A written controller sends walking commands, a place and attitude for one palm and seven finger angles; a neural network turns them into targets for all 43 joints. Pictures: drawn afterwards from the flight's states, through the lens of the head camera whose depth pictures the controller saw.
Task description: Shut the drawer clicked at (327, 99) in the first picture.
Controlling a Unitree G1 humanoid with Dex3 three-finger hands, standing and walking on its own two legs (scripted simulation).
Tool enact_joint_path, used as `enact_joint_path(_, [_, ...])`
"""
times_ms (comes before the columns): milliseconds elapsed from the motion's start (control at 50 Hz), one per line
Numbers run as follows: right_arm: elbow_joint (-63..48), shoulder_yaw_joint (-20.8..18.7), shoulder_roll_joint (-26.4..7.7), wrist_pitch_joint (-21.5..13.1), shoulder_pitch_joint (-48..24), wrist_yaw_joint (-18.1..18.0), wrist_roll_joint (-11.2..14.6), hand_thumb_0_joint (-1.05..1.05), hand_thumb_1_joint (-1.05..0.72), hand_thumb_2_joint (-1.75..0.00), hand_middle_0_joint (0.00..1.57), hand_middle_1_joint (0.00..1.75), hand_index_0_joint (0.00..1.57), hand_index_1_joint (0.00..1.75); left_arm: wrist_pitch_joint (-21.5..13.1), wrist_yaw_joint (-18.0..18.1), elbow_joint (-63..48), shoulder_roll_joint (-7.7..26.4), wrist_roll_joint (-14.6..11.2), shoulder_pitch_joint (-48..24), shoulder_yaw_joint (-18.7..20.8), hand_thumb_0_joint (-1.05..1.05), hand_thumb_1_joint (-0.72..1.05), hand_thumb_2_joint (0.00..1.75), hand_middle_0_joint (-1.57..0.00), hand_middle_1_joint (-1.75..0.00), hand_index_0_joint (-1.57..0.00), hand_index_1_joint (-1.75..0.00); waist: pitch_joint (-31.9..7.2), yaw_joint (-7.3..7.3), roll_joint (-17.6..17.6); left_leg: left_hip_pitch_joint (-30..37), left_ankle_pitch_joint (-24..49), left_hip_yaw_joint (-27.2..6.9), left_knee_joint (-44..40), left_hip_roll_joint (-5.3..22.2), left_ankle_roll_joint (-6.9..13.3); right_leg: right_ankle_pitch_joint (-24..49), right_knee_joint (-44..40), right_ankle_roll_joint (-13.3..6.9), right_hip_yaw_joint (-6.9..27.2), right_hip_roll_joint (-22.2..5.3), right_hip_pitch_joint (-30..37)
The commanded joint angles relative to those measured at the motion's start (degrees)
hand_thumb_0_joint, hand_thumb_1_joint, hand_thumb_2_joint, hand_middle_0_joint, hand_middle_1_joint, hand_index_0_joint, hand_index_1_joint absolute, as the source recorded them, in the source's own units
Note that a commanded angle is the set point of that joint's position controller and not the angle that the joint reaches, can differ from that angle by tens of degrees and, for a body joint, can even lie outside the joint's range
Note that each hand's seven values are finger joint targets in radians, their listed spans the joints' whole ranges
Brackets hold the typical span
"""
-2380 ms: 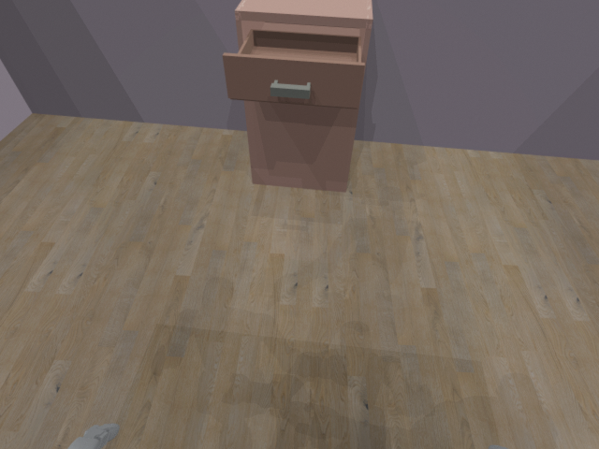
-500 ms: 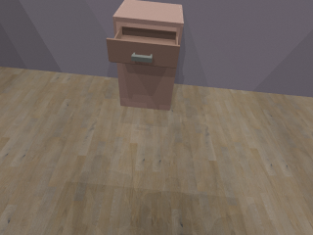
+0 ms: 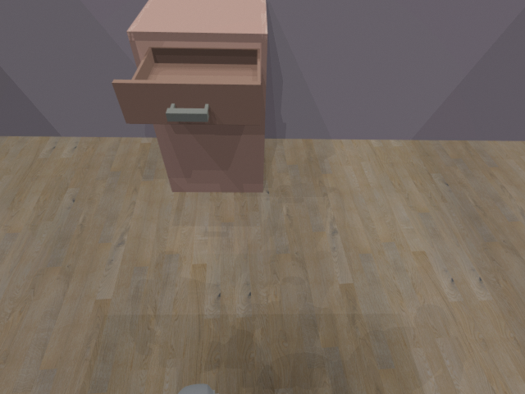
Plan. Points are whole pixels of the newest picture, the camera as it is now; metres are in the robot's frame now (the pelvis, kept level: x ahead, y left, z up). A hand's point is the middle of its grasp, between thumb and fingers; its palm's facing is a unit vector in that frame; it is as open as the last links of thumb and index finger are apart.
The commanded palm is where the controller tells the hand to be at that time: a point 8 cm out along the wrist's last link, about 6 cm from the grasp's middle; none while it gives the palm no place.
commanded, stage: walk to a spot facing it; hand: left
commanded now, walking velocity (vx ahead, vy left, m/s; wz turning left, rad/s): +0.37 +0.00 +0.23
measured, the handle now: (188, 110) +0.88 +0.23 -0.06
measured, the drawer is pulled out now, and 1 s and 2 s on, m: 0.28 0.28 0.28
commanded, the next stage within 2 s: take the last steps up to it in 0.32 s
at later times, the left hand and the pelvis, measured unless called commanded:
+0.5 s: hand out of the picture +0.10 +0.24 -0.18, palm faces +0.17 -0.98 -0.14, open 7.4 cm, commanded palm none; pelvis +0.19 +0.08 +0.00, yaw +4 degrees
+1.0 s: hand (177, 252) +0.44 +0.20 -0.15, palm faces -0.04 -0.98 -0.20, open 7.4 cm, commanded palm none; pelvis +0.33 +0.03 +0.00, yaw +0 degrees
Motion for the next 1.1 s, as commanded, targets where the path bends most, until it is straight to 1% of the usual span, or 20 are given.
enact_joint_path(0, [-2.4,-0.5,-1.1,1.1,5.4,0.9,-0.6,0.00,-0.90,-0.90,0.20,0.30,0.20,0.30,-1.0,0.2,0.3,4.9,0.6,7.1,0.3,0.00,0.90,0.90,-0.20,-0.30,-0.20,-0.30,2.9,-0.05,-4.8,-4.7,5.7,-1.3,-4.0,2.5,-1.7,-6.5,-23.4,-3.8,13.5,-16.7,-4.3])
enact_joint_path(140, [-9.4,-0.6,-2.3,0.4,-10.1,2.6,-0.4,0.00,-0.90,-0.90,0.20,0.30,0.20,0.30,-1.9,0.2,1.9,5.7,0.7,13.3,0.3,0.00,0.90,0.90,-0.20,-0.30,-0.20,-0.30,6.1,3.42,-2.8,-11.6,9.5,0.2,-22.0,2.5,-2.5,-0.3,-24.0,-5.1,10.3,-17.4,6.0])
enact_joint_path(260, [-11.8,0.0,-2.6,-0.7,-15.4,3.0,-0.3,0.00,-0.90,-0.90,0.20,0.30,0.20,0.30,-1.2,0.4,3.5,7.1,1.0,16.9,0.5,0.00,0.90,0.90,-0.20,-0.30,-0.20,-0.30,4.8,5.23,-4.6,-3.6,4.3,4.0,-34.2,-1.3,0.4,13.0,-17.9,-3.7,6.9,-18.3,12.9])
enact_joint_path(280, [-11.4,-0.2,-3.0,-0.9,-13.8,2.7,-0.4,0.00,-0.90,-0.90,0.20,0.30,0.20,0.30,-1.1,0.4,3.6,7.2,1.0,16.8,0.5,0.00,0.90,0.90,-0.20,-0.30,-0.20,-0.30,4.0,4.20,-4.3,0.0,3.4,4.7,-36.4,-2.3,0.9,17.0,-14.8,-3.3,6.1,-18.0,13.0])
enact_joint_path(320, [-7.3,-1.0,-6.4,-1.6,0.0,1.8,-0.9,0.00,-0.90,-0.90,0.20,0.30,0.20,0.30,-0.8,0.3,3.5,6.8,0.5,16.0,0.5,0.00,0.90,0.90,-0.20,-0.30,-0.20,-0.30,-3.4,-1.66,1.1,22.0,7.0,4.0,-43.8,-3.8,3.1,21.5,5.1,-0.5,0.9,-13.2,5.8])
enact_joint_path(340, [-5.6,-2.5,-13.0,-2.1,7.8,1.0,-1.5,0.00,-0.90,-0.90,0.20,0.30,0.20,0.30,-0.7,-0.2,2.7,3.9,0.0,18.0,0.2,0.00,0.90,0.90,-0.20,-0.30,-0.20,-0.30,-10.8,-3.71,13.8,36.0,9.5,-14.4,-49.0,9.9,7.7,2.8,23.0,3.1,-2.5,-5.8,-6.9])
enact_joint_path(360, [-4.5,-2.9,-16.3,-1.7,12.0,0.2,-0.4,0.00,-0.90,-0.90,0.20,0.30,0.20,0.30,-1.0,-0.5,0.5,3.1,0.0,15.6,-0.4,0.00,0.90,0.90,-0.20,-0.30,-0.20,-0.30,-13.2,-4.32,17.5,41.9,20.8,-27.6,-54.2,18.9,12.4,-20.4,37.4,4.0,2.0,-1.4,-18.4])
enact_joint_path(380, [-4.6,-2.5,-15.0,-1.4,9.9,-0.2,0.0,0.00,-0.90,-0.90,0.20,0.30,0.20,0.30,-0.8,-0.2,0.3,4.9,0.1,12.5,0.2,0.00,0.90,0.90,-0.20,-0.30,-0.20,-0.30,-10.4,-3.82,7.9,38.9,23.9,-24.2,-53.8,19.5,14.1,-19.0,43.2,2.8,6.5,-4.5,-20.7])
enact_joint_path(400, [-5.6,-2.0,-13.0,-1.5,5.9,-0.5,-0.1,0.00,-0.90,-0.90,0.20,0.30,0.20,0.30,-0.3,0.0,0.2,3.8,0.0,10.4,0.0,0.00,0.90,0.90,-0.20,-0.30,-0.20,-0.30,-7.5,-2.20,4.6,30.7,26.7,-20.5,-54.8,18.1,12.6,-15.7,46.1,3.2,7.2,-5.9,-20.5])
enact_joint_path(460, [-6.7,0.2,-6.4,-2.8,-2.5,-0.7,0.2,0.00,-0.90,-0.90,0.20,0.30,0.20,0.30,1.5,-0.6,3.1,0.4,0.7,13.9,0.2,0.00,0.90,0.90,-0.20,-0.30,-0.20,-0.30,-1.1,2.96,3.7,16.9,28.7,-5.3,-57.9,10.8,7.2,-5.4,41.1,4.9,9.1,-8.3,-14.2])
enact_joint_path(500, [-6.3,0.0,-4.5,-3.2,-2.3,-0.8,0.2,0.00,-0.90,-0.90,0.20,0.30,0.20,0.30,2.5,-0.6,3.7,-0.2,0.8,15.9,0.5,0.00,0.90,0.90,-0.20,-0.30,-0.20,-0.30,-2.1,4.16,5.3,15.0,28.0,-1.1,-59.1,9.0,6.3,-2.3,38.4,5.4,8.6,-7.8,-12.3])
enact_joint_path(680, [-4.3,-0.2,-6.4,-3.0,2.8,-1.0,0.0,0.00,-0.90,-0.90,0.20,0.30,0.20,0.30,4.1,-1.6,-0.5,1.8,1.0,4.6,0.9,0.00,0.90,0.90,-0.20,-0.30,-0.20,-0.30,4.6,2.39,4.4,20.1,9.8,-3.2,-65.6,10.5,8.4,3.3,26.3,6.4,9.1,-9.2,-22.1])
enact_joint_path(840, [-1.4,-1.0,-7.5,-2.1,8.6,-0.7,-1.0,0.00,-0.90,-0.90,0.20,0.30,0.20,0.30,3.1,-1.9,-4.3,1.0,0.6,-6.3,0.4,0.00,0.90,0.90,-0.20,-0.30,-0.20,-0.30,5.1,-0.98,4.9,24.2,12.4,-1.5,-62.6,11.8,8.5,-2.6,9.0,4.8,4.7,-7.3,-16.3])
enact_joint_path(880, [-1.2,-1.0,-7.6,-1.9,8.3,-0.6,-1.2,0.00,-0.90,-0.90,0.20,0.30,0.20,0.30,2.6,-1.9,-4.3,1.3,0.6,-5.8,0.5,0.00,0.90,0.90,-0.20,-0.30,-0.20,-0.30,4.3,-0.52,5.7,22.4,11.4,-1.1,-60.3,11.5,7.7,-3.5,5.1,4.1,3.6,-5.9,-10.9])
enact_joint_path(920, [-1.1,-0.8,-7.3,-1.6,7.0,-0.5,-0.9,0.00,-0.90,-0.90,0.20,0.30,0.20,0.30,1.9,-1.8,-2.2,2.2,0.7,0.2,0.9,0.00,0.90,0.90,-0.20,-0.30,-0.20,-0.30,0.9,2.69,3.8,19.1,13.0,2.0,-52.6,8.6,5.2,0.0,-2.2,3.3,1.4,-3.1,1.3])
enact_joint_path(940, [-1.1,-0.6,-6.2,-1.7,6.5,-0.2,-0.4,0.00,-0.90,-0.90,0.20,0.30,0.20,0.30,1.3,-1.5,0.2,4.6,0.9,7.4,1.6,0.00,0.90,0.90,-0.20,-0.30,-0.20,-0.30,-3.8,5.91,-0.9,13.8,13.7,5.1,-42.4,5.7,3.3,1.2,-4.6,2.0,3.8,-4.3,14.1])
enact_joint_path(960, [-2.2,0.0,-3.9,-2.0,6.1,0.4,0.3,0.00,-0.90,-0.90,0.20,0.30,0.20,0.30,0.7,-0.8,2.6,9.9,1.0,15.7,2.8,0.00,0.90,0.90,-0.20,-0.30,-0.20,-0.30,-9.1,9.09,-12.0,0.6,0.8,10.3,-27.6,0.6,0.6,-2.3,-7.9,-2.0,18.0,-16.5,27.4])
enact_joint_path(980, [-4.5,0.7,-3.4,-1.6,4.1,0.5,0.4,0.00,-0.90,-0.90,0.20,0.30,0.20,0.30,0.7,-0.4,3.3,14.9,0.1,20.3,3.5,0.00,0.90,0.90,-0.20,-0.30,-0.20,-0.30,-11.2,9.44,-17.9,-9.3,-18.3,7.3,-12.5,-4.4,-0.9,0.3,-15.0,-6.7,33.8,-25.9,31.2])
enact_joint_path(1000, [-5.3,-0.1,-4.9,-1.1,1.2,0.3,0.1,0.00,-0.90,-0.90,0.20,0.30,0.20,0.30,1.1,0.1,3.0,13.6,-0.2,19.1,3.2,0.00,0.90,0.90,-0.20,-0.30,-0.20,-0.30,-7.7,9.35,-9.6,-11.0,-15.6,1.4,-5.1,-2.8,-0.2,2.6,-16.6,-8.0,32.1,-26.6,26.2])
enact_joint_path(1080, [-3.2,-0.6,-1.9,0.2,1.9,0.7,-0.5,0.00,-0.90,-0.90,0.20,0.30,0.20,0.30,0.1,0.3,0.6,4.2,-0.1,7.1,0.8,0.00,0.90,0.90,-0.20,-0.30,-0.20,-0.30,1.0,2.63,-4.0,-5.9,-0.3,-0.3,-5.3,1.7,-1.4,1.9,-20.9,-3.9,16.1,-18.7,6.4])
